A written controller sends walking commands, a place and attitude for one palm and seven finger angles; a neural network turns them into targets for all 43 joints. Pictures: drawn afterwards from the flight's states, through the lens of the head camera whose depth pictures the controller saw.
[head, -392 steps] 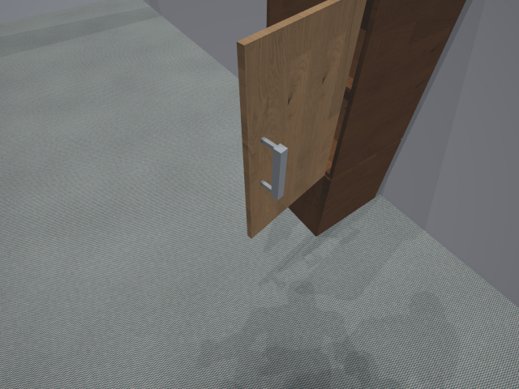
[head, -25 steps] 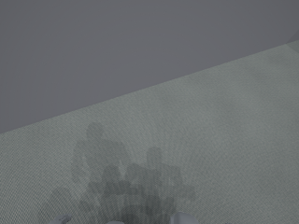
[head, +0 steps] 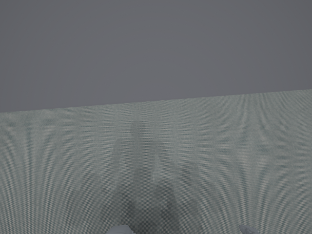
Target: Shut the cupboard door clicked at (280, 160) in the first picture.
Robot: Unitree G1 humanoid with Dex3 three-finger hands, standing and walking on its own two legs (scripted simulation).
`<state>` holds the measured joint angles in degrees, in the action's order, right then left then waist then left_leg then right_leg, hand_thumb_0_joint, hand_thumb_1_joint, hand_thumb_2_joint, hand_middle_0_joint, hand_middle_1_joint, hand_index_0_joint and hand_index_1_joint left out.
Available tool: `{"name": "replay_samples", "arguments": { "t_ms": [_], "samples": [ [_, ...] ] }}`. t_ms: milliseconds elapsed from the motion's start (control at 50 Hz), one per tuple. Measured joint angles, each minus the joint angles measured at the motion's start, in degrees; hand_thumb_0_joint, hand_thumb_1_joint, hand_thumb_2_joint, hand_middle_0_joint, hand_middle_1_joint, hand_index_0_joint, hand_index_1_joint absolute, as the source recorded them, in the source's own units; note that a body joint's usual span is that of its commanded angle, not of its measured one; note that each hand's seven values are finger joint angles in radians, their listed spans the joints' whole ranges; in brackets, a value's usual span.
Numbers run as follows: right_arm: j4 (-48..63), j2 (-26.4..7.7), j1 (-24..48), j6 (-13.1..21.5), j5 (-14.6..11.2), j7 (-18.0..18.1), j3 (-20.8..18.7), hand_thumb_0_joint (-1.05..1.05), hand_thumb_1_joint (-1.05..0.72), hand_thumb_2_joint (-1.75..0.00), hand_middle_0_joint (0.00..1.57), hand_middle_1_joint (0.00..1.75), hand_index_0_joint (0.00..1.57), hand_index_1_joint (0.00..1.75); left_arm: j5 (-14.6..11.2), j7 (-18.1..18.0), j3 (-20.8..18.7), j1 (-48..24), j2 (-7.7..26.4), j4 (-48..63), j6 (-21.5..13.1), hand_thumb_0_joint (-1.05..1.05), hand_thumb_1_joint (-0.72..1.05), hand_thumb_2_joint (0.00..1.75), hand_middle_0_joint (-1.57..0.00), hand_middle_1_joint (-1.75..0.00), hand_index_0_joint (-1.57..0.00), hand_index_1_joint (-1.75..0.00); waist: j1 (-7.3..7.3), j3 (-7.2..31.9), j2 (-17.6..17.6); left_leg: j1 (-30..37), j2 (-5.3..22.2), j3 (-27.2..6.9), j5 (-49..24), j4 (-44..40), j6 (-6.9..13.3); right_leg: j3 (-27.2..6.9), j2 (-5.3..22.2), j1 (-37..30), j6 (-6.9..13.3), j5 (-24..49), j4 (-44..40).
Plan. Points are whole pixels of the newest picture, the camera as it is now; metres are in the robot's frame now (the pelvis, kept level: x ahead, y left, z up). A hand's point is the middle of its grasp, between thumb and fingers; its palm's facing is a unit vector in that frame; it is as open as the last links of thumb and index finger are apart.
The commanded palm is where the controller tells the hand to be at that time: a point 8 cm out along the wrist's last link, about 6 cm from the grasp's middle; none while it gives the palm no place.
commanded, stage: walk to a spot facing it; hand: left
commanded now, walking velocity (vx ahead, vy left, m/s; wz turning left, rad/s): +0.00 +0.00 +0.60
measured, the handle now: out of the picture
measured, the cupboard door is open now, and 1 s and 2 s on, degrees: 100 100 100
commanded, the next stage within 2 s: none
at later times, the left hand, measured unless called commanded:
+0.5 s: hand out of the picture +0.07 +0.19 -0.14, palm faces +0.27 -0.92 -0.29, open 7.3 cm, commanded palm none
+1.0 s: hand out of the picture +0.00 +0.22 -0.16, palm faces +0.57 -0.80 -0.21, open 7.4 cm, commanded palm none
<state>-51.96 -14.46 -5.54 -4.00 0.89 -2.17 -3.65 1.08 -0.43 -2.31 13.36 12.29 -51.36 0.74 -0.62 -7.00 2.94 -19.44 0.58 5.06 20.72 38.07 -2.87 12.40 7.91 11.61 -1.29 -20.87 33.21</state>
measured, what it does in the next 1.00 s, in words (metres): steps on the spot, turning left: left foot, then right foot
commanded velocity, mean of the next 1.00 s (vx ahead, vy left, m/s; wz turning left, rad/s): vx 0.11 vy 0.00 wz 0.60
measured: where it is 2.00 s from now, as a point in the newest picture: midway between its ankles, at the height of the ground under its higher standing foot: (112, 194)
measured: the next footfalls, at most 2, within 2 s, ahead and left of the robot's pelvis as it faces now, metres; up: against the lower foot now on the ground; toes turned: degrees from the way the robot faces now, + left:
left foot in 0.02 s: +0.05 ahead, +0.11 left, +0.00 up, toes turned +5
right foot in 0.42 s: +0.07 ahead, -0.16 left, +0.00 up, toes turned +13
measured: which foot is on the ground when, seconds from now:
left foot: up 0.00-0.00, down 0.02-0.42, up 0.44-0.74, down 0.76-1.00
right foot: down 0.00-0.02, up 0.04-0.40, down 0.42-0.78, up 0.80-1.00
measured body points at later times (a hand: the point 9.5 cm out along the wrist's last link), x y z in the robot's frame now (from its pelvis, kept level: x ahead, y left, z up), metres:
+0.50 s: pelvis +0.01 -0.04 +0.00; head +0.06 -0.04 +0.45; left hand +0.06 +0.24 -0.12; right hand +0.15 -0.28 -0.15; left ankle -0.01 +0.09 -0.69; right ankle +0.03 -0.16 -0.73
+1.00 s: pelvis +0.05 -0.01 +0.01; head +0.07 +0.04 +0.46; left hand -0.03 +0.26 -0.14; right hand +0.25 -0.18 -0.12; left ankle -0.01 +0.07 -0.73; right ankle +0.15 -0.14 -0.66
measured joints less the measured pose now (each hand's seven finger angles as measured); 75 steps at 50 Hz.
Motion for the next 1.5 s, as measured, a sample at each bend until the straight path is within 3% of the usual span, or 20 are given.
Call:
{"name": "replay_samples", "arguments": {
  "t_ms": [40, 80, 120, 180, 300, 400, 420, 480, 560, 700, 760, 780, 840, 920, 1060, 1180, 1240, 1320, 1400, 1500],
  "samples": [
    [1.1, 0.0, 0.2, 1.2, 0.2, 0.0, 0.1, 0.0, -0.91, -0.9, 0.2, 0.3, 0.2, 0.3, -0.4, 0.3, -0.5, 0.7, 0.8, -0.5, 0.8, 0.01, 0.9, 0.9, -0.21, -0.3, -0.21, -0.3, 0.22, 0.8, 0.3, 1.0, -0.4, -0.7, -6.0, -3.7, 2.3, -0.2, 0.6, 3.2, -1.5, -4.5, 7.7],
    [1.6, 0.7, 0.4, 2.0, 0.4, 0.4, 0.4, 0.0, -0.91, -0.9, 0.2, 0.3, 0.2, 0.3, -0.5, 0.0, -0.9, -0.4, 2.1, -1.2, 2.4, 0.01, 0.91, 0.9, -0.21, -0.3, -0.21, -0.3, -0.16, 0.3, 1.4, -0.3, -1.3, -1.5, -3.9, -1.1, 4.6, -5.0, -0.5, 8.0, -2.4, -10.2, 19.3],
    [1.9, 1.2, -0.1, 2.3, 0.5, 1.0, 0.8, 0.0, -0.91, -0.9, 0.2, 0.3, 0.2, 0.3, -0.4, -0.1, -1.5, -1.7, 2.9, -1.6, 3.1, 0.01, 0.91, 0.9, -0.21, -0.3, -0.2, -0.3, -0.22, 0.3, 1.4, -0.3, -1.5, -2.9, -3.5, -1.8, 5.2, -7.7, -1.9, 11.9, -2.9, -10.2, 26.5],
    [1.6, 1.5, -0.9, 2.2, 0.6, 1.7, 1.1, 0.0, -0.91, -0.9, 0.2, 0.3, 0.2, 0.3, -0.2, 0.2, -1.9, -3.5, 3.4, -1.0, 3.2, 0.01, 0.91, 0.9, -0.2, -0.3, -0.2, -0.3, -0.2, 0.4, 0.4, 0.5, -1.7, -5.1, -5.7, -5.2, 4.7, -10.4, -3.0, 15.3, -3.1, -5.9, 30.0],
    [0.4, 1.8, -2.9, 1.8, 0.8, 1.7, 1.1, 0.0, -0.91, -0.9, 0.2, 0.3, 0.2, 0.3, -0.3, 0.3, -1.9, -5.7, 3.4, 0.9, 2.5, 0.01, 0.91, 0.9, -0.2, -0.3, -0.2, -0.3, 0.42, 1.2, -1.7, 1.4, -1.8, -9.0, -8.4, -9.1, 3.9, -12.8, -4.1, 14.5, -3.3, -3.9, 21.3],
    [-0.2, 1.5, -4.5, 0.9, 0.7, 1.5, 0.3, 0.0, -0.91, -0.9, 0.2, 0.3, 0.21, 0.3, -0.7, 0.3, -1.3, -6.9, 2.8, 2.3, 1.6, 0.01, 0.91, 0.9, -0.2, -0.3, -0.2, -0.3, 1.65, 1.9, -3.6, -0.4, -2.3, -12.7, -7.7, -6.9, 2.0, -12.2, -6.4, 7.3, -2.7, -0.2, 4.9],
    [-0.2, 1.4, -5.1, 0.7, 0.4, 1.4, 0.1, 0.0, -0.91, -0.9, 0.2, 0.3, 0.21, 0.3, -0.7, 0.3, -1.2, -6.5, 2.9, 2.9, 1.0, 0.01, 0.91, 0.9, -0.2, -0.3, -0.2, -0.3, 1.62, 2.5, -3.3, -1.5, -3.0, -13.1, -7.0, -5.2, 1.6, -12.2, -6.1, 4.9, -1.8, 2.1, -0.7],
    [-1.0, 0.0, -4.7, -0.2, 0.3, 1.2, -1.0, 0.0, -0.91, -0.9, 0.2, 0.3, 0.2, 0.3, -0.1, -0.3, -0.5, -6.1, 1.2, 2.8, 0.1, 0.01, 0.91, 0.9, -0.2, -0.3, -0.2, -0.3, 1.86, 1.6, -4.7, -6.6, -3.3, -11.3, 4.8, 10.3, 1.1, -10.2, -5.6, 4.1, 0.7, 2.9, 0.0],
    [-1.6, -1.0, -4.5, -0.9, 0.5, 0.5, -1.6, 0.0, -0.91, -0.9, 0.2, 0.3, 0.2, 0.3, -0.2, -0.5, 0.2, -4.1, -0.6, 2.3, 0.3, 0.01, 0.91, 0.9, -0.2, -0.3, -0.2, -0.3, 2.39, 1.5, -4.2, -10.3, -1.7, -6.2, 4.6, 24.8, -0.3, -7.3, -3.7, 0.6, 0.8, 2.8, -3.2],
    [-1.2, -0.3, -2.5, -0.5, 0.1, 0.0, -0.6, 0.0, -0.91, -0.9, 0.2, 0.3, 0.2, 0.3, 0.2, -0.1, 0.4, -1.5, -0.7, 1.0, -0.1, 0.01, 0.91, 0.9, -0.21, -0.3, -0.21, -0.3, 1.02, 0.5, -0.3, -3.5, 0.2, -1.2, 4.1, 7.5, -0.6, -2.7, -0.4, -1.4, -0.2, 1.4, -3.0],
    [-0.2, -0.3, -1.7, 0.5, 0.2, -0.1, -0.1, 0.0, -0.91, -0.9, 0.2, 0.3, 0.2, 0.3, -0.1, 0.5, -0.1, 0.2, 0.3, 0.1, 0.0, 0.01, 0.9, 0.9, -0.21, -0.3, -0.21, -0.3, 0.51, 1.0, 0.5, 1.2, -0.3, 0.2, -0.2, -2.4, 0.7, -0.6, 0.9, -0.5, -1.4, -1.8, 1.6],
    [0.3, -0.2, -1.7, 1.1, 0.4, -0.1, 0.0, 0.0, -0.91, -0.9, 0.2, 0.3, 0.2, 0.3, -0.2, 0.8, -0.5, 0.7, 0.9, -0.3, 0.3, 0.01, 0.9, 0.9, -0.21, -0.3, -0.21, -0.3, 0.58, 1.4, 0.9, 1.3, -0.7, 0.2, -4.3, -3.7, 3.0, -0.6, 1.6, 1.0, -1.7, -3.4, 5.2],
    [1.2, 0.7, -2.0, 3.1, 0.8, 0.3, 0.5, 0.0, -0.91, -0.9, 0.2, 0.3, 0.2, 0.3, -0.1, 1.0, -1.4, 0.2, 2.8, -2.0, 2.2, 0.01, 0.91, 0.9, -0.21, -0.3, -0.21, -0.3, 0.17, 1.7, 2.0, 0.0, -1.4, -0.7, -2.7, -0.6, 5.8, -6.5, 0.0, 8.9, -2.3, -10.1, 22.6],
    [0.8, 1.7, -4.8, 4.1, 0.9, 1.3, 1.2, 0.0, -0.91, -0.9, 0.2, 0.3, 0.2, 0.3, 0.3, 1.9, -2.2, -1.8, 3.9, -2.5, 2.0, 0.01, 0.91, 0.9, -0.2, -0.3, -0.2, -0.3, 0.2, 2.6, 0.9, 2.5, -1.6, -3.8, -4.0, -5.6, 5.2, -9.9, -1.7, 16.6, -2.5, -3.0, 31.0],
    [-2.4, 2.6, -9.3, 4.6, 0.8, 1.2, 1.5, 0.0, -0.91, -0.9, 0.2, 0.3, 0.2, 0.3, 0.1, 2.8, -1.9, -4.5, 3.5, -0.4, 0.7, 0.01, 0.91, 0.9, -0.2, -0.3, -0.2, -0.3, 0.85, 3.8, -1.4, 7.9, -1.7, -8.2, -6.1, -13.6, 4.7, -11.8, -2.2, 18.4, -3.5, 3.1, 18.4],
    [-4.2, 2.5, -11.8, 4.1, 0.6, 1.0, 0.7, 0.0, -0.91, -0.9, 0.21, 0.3, 0.21, 0.3, 0.0, 3.2, -1.4, -6.1, 3.0, 1.0, -1.0, 0.01, 0.91, 0.9, -0.2, -0.3, -0.2, -0.3, 2.32, 4.5, -2.6, 9.0, -1.6, -11.3, -0.7, -9.3, 2.5, -9.8, -4.7, 10.1, -3.6, 5.4, -0.5],
    [-5.5, 1.2, -11.4, 3.3, 0.3, 1.0, -0.1, 0.0, -0.91, -0.9, 0.2, 0.3, 0.2, 0.3, 0.2, 2.5, -0.9, -6.4, 1.4, 1.4, -3.0, 0.01, 0.91, 0.9, -0.2, -0.3, -0.2, -0.3, 2.38, 3.9, -4.2, 2.2, -0.9, -9.8, 7.6, 9.2, 3.3, -7.3, -4.9, 7.8, 0.2, 6.1, -0.3],
    [-6.0, -0.1, -8.9, 2.7, 0.9, 0.2, -0.7, 0.01, -0.91, -0.9, 0.2, 0.3, 0.2, 0.3, 0.1, 1.4, -0.3, -3.5, -1.1, 0.6, -4.0, 0.01, 0.91, 0.9, -0.2, -0.3, -0.2, -0.3, 2.08, 3.7, -4.4, -7.6, 1.3, -5.0, 1.4, 25.6, 2.5, -3.3, -3.7, 1.6, 0.9, 5.1, -4.9],
    [-4.3, -0.3, -5.3, 2.5, 0.9, -0.5, -0.9, 0.01, -0.91, -0.9, 0.2, 0.3, 0.2, 0.3, 0.1, 0.8, -0.2, 0.7, -2.2, -2.5, -4.8, 0.01, 0.92, 0.9, -0.2, -0.3, -0.2, -0.3, 1.43, 3.6, -2.8, -13.3, 3.4, -2.5, -4.4, 23.7, 1.2, 0.1, -2.8, -4.6, 0.6, 5.3, -11.1],
    [-2.2, -0.1, 0.4, 2.8, 0.9, -1.2, -0.4, 0.0, -0.92, -0.9, 0.2, 0.3, 0.2, 0.3, 0.3, 0.7, 0.0, 5.9, -1.6, -6.7, -4.9, 0.01, 0.93, 0.9, -0.2, -0.3, -0.2, -0.3, -0.71, 2.3, -1.7, -14.7, 4.0, -0.6, -8.4, 11.1, 1.7, 3.6, -2.2, -10.5, -0.9, 3.3, -14.5]
  ]
}}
